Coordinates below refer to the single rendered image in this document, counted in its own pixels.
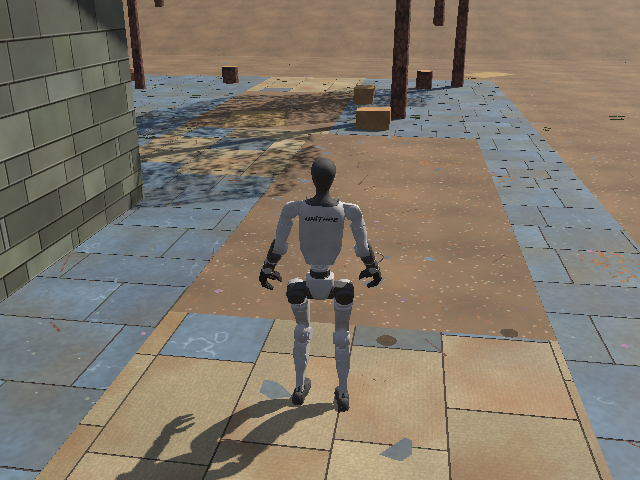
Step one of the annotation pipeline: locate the robot right hand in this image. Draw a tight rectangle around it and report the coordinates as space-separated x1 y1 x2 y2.
359 267 382 288

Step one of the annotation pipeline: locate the robot right forearm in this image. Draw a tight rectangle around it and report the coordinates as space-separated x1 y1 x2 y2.
361 242 379 274

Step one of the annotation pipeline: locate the humanoid robot head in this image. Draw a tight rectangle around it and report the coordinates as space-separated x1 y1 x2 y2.
305 158 339 207

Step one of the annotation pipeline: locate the robot torso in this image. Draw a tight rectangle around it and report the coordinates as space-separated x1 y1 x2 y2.
298 196 345 300

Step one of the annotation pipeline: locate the robot left forearm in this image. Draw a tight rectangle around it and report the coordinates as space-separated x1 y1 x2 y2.
262 239 282 274

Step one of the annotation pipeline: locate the robot left hand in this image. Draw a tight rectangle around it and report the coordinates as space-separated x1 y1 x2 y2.
259 269 282 290

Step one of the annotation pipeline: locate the left robot upper arm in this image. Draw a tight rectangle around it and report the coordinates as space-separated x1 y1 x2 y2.
272 201 302 255

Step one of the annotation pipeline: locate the right robot upper arm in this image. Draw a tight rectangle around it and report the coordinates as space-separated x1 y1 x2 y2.
343 202 370 258

